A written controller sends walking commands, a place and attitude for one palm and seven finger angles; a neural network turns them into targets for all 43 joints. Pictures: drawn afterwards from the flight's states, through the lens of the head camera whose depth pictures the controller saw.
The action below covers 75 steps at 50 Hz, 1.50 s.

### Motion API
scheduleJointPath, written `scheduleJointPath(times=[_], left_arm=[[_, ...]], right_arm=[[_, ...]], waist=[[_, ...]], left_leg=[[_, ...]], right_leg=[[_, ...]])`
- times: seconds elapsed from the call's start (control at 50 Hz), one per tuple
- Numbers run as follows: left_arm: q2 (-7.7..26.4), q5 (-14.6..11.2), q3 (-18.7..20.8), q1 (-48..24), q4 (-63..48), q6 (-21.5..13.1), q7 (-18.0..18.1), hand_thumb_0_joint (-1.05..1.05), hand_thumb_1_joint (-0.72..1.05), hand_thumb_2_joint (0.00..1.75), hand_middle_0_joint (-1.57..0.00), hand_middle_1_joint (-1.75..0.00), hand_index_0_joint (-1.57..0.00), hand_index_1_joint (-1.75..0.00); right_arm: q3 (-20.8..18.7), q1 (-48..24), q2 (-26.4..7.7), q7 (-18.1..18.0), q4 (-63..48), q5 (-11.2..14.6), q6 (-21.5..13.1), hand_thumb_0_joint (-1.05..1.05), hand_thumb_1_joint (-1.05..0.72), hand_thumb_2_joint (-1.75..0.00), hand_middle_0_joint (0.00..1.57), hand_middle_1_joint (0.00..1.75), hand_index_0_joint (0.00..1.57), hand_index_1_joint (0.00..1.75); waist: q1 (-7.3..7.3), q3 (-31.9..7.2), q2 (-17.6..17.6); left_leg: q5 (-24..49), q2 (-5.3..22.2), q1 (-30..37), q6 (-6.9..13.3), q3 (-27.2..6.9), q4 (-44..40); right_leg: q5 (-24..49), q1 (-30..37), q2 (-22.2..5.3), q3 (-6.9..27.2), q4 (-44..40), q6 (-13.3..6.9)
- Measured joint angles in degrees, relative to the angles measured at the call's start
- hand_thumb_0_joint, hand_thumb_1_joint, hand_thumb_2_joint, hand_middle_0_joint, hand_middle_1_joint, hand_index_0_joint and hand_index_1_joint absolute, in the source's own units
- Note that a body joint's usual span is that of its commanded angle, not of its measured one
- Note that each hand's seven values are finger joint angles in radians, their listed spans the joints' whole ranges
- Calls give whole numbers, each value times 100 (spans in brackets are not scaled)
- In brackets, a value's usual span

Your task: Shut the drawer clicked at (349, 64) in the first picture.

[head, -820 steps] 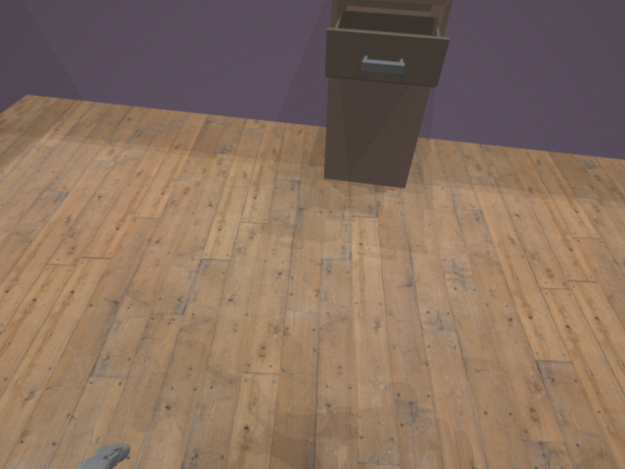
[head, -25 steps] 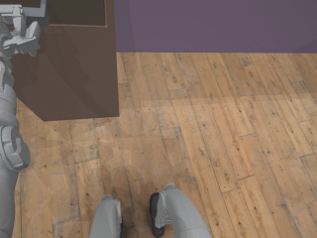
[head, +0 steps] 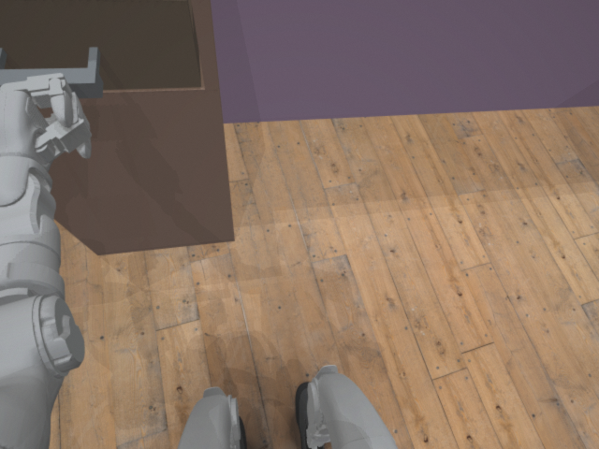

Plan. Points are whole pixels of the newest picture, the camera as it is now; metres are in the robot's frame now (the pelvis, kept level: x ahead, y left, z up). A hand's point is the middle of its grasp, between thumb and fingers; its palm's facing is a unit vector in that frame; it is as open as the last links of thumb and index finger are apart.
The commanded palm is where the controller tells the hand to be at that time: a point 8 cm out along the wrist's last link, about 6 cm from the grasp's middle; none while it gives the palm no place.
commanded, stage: pull the fist back off the drawer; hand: left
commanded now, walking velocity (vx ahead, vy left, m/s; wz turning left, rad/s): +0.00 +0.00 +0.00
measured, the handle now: (45, 70) +0.60 +0.27 +0.06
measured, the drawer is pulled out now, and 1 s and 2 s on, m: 0.00 0.00 0.00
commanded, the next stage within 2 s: draw the hand back to the body in 0.04 s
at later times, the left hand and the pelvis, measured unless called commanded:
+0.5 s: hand (22, 164) +0.42 +0.24 +0.11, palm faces +0.10 -0.99 -0.04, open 3.2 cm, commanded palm +0.38 +0.28 +0.12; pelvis +0.06 +0.00 +0.05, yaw +1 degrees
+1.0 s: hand out of the picture +0.29 +0.24 +0.19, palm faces +0.36 -0.89 -0.29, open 3.2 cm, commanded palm +0.24 +0.27 +0.21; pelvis +0.04 -0.01 +0.08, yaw +3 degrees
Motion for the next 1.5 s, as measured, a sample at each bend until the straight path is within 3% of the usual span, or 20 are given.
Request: scheduleJointPath(times=[0.16, 0.22, 0.4, 0.5, 0.66, 0.72, 0.76, 0.82, 0.92, 1.16, 1.38, 1.5], left_arm=[[-246, -90, -86, 308, -191, -136, -23, 1, 86, 89, -140, -160, -139, -160], [-383, -186, -95, 737, -760, -95, -76, 1, 86, 89, -139, -160, -139, -160], [-1084, -835, -504, 3027, -3126, 474, -53, 1, 89, 90, -139, -160, -139, -160], [-1244, -968, -710, 3749, -3897, 654, 124, 1, 89, 90, -139, -160, -139, -160], [-1467, -1068, -1109, 4373, -4753, 1061, -49, 1, 89, 90, -140, -160, -140, -160], [-1386, -515, -1300, 4617, -5184, 1372, 608, 1, 89, 90, -140, -160, -140, -160], [-1380, -316, -1403, 4885, -5533, 1549, 1036, 1, 89, 90, -140, -160, -140, -160], [-1427, -148, -1510, 5332, -6033, 1736, 1481, 1, 89, 90, -140, -160, -139, -160], [-1445, -26, -1537, 5754, -6437, 1874, 1840, 1, 89, 90, -140, -160, -140, -160], [-1438, 13, -1302, 6854, -7708, 1804, 1973, 1, 89, 90, -140, -160, -140, -160], [-1339, 40, -943, 8043, -8932, 1589, 1978, 1, 89, 90, -140, -160, -140, -160], [-1434, 94, -939, 8030, -8856, 1499, 2019, 1, 89, 90, -140, -160, -140, -160]], right_arm=[[-92, -171, 23, -20, -26, 8, 99, 0, -91, -89, 20, 30, 20, 30], [-164, -239, 44, -8, -80, 36, 177, 0, -91, -89, 20, 30, 20, 30], [-255, -211, 145, -12, -279, 286, 36, 0, -91, -89, 20, 30, 20, 30], [-275, -452, 144, -79, -305, 325, -184, 0, -91, -89, 20, 30, 20, 30], [-240, -849, 83, -238, -322, 362, -488, 0, -91, -89, 20, 30, 20, 30], [-226, -989, 146, -331, -320, 335, -466, 0, -91, -89, 20, 30, 20, 30], [-216, -1035, 179, -384, -339, 338, -467, 1, -91, -89, 20, 30, 20, 30], [-187, -1069, 196, -440, -333, 332, -481, 1, -91, -89, 20, 30, 20, 30], [-118, -1122, 213, -519, -175, 322, -453, 1, -91, -89, 20, 30, 20, 30], [-135, -1092, 205, -478, 84, 207, -718, 1, -91, -89, 20, 30, 20, 30], [-268, -1026, 221, -427, 127, 176, -957, 1, -91, -89, 20, 30, 20, 30], [-293, -1076, 231, -461, 168, 178, -1042, 1, -91, -89, 20, 30, 20, 30]], waist=[[178, -36, -44], [240, -50, -47], [608, -222, 44], [764, -201, 90], [1020, -83, 146], [1092, 38, 101], [1125, 98, 107], [1171, 178, 156], [1283, 340, 154], [1367, 611, 260], [1482, 619, 353], [1525, 675, 375]], left_leg=[[-117, -39, 322, 2, 15, -164], [-144, -25, 482, -8, 37, -273], [100, -70, 1795, -36, 76, -1268], [83, -124, 2339, -34, -11, -1563], [253, -239, 2948, -40, -85, -1877], [386, -266, 3308, -41, -46, -2145], [502, -274, 3579, -56, -24, -2379], [659, -282, 3999, -68, -6, -2721], [877, -290, 4616, -87, -5, -3190], [1218, -240, 5489, -151, -13, -3910], [1243, -165, 5675, -191, -16, -3977], [1249, -169, 5652, -189, -56, -3921]], right_leg=[[-167, 286, -25, 24, -80, 25], [-192, 429, -2, 50, -179, 31], [-25, 1723, 41, 161, -1149, 74], [-44, 2265, 0, 87, -1362, 75], [13, 2879, -102, 32, -1575, 76], [102, 3185, -120, 72, -1743, 61], [195, 3432, -119, 95, -1934, 51], [330, 3829, -114, 115, -2232, 41], [498, 4412, -105, 117, -2617, 16], [809, 5266, -28, 109, -3297, -45], [899, 5502, 53, 103, -3483, -82], [915, 5515, 46, 64, -3473, -82]])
